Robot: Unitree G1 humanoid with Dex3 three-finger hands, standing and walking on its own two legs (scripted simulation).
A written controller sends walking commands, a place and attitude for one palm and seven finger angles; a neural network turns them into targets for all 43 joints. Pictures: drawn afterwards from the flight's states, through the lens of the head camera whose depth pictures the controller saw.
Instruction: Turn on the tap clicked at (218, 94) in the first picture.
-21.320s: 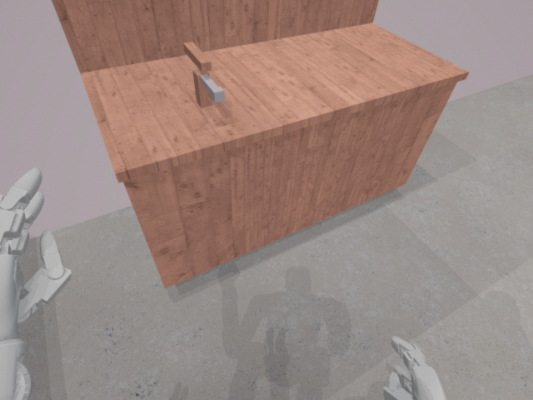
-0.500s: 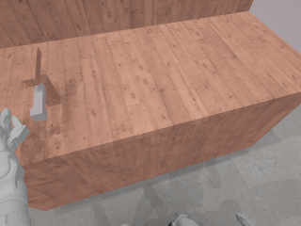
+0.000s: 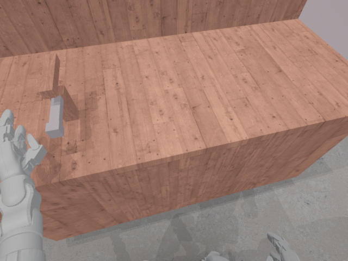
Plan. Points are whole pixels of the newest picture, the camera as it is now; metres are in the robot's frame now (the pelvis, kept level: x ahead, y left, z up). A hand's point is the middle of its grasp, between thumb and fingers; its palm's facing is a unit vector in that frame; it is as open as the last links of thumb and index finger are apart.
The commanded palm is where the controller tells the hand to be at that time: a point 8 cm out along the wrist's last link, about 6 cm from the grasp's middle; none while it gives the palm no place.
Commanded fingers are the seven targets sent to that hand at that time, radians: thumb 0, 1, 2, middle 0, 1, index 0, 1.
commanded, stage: push the lever round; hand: left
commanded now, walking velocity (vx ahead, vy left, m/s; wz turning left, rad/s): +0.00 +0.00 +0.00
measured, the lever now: (55, 129) +0.37 +0.30 +0.07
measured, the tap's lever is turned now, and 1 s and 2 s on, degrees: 0 9 37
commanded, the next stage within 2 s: none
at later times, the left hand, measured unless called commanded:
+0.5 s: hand (53, 145) +0.33 +0.29 +0.07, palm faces +0.54 -0.84 -0.08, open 7.8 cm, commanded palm +0.29 +0.33 +0.07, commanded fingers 0.00 0.90 0.90 -0.15 -0.15 -0.15 -0.15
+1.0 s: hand (66, 143) +0.34 +0.27 +0.07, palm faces +0.63 -0.78 -0.05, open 7.7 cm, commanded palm +0.30 +0.29 +0.07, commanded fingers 0.00 0.90 0.90 -0.15 -0.15 -0.15 -0.15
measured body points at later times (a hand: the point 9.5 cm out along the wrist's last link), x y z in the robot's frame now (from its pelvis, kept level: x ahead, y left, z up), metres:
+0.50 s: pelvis -0.01 -0.01 +0.00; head +0.05 -0.02 +0.45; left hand +0.30 +0.33 +0.08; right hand +0.12 -0.27 -0.11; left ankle -0.04 +0.12 -0.70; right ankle +0.05 -0.12 -0.70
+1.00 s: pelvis -0.01 -0.01 +0.00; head +0.04 -0.01 +0.45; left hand +0.30 +0.31 +0.07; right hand +0.13 -0.25 -0.11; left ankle -0.04 +0.12 -0.70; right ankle +0.05 -0.12 -0.70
